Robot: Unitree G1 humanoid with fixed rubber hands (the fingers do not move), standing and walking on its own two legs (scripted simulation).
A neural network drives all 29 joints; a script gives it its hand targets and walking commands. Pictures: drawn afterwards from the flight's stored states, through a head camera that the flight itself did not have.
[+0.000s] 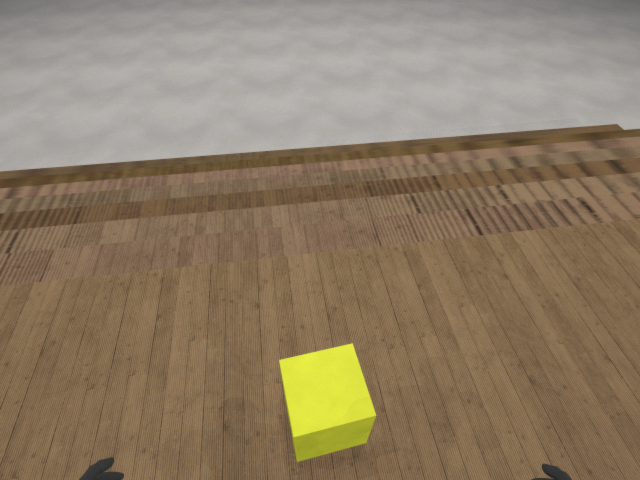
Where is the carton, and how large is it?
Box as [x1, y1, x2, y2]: [279, 343, 375, 461]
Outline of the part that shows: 352,343 279,360 297,461 364,443 367,439 375,417 375,413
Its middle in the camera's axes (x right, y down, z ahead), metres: +0.01 +0.47 +1.10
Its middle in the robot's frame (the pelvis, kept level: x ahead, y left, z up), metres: +0.44 -0.01 -0.66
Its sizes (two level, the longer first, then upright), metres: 0.210 0.200 0.250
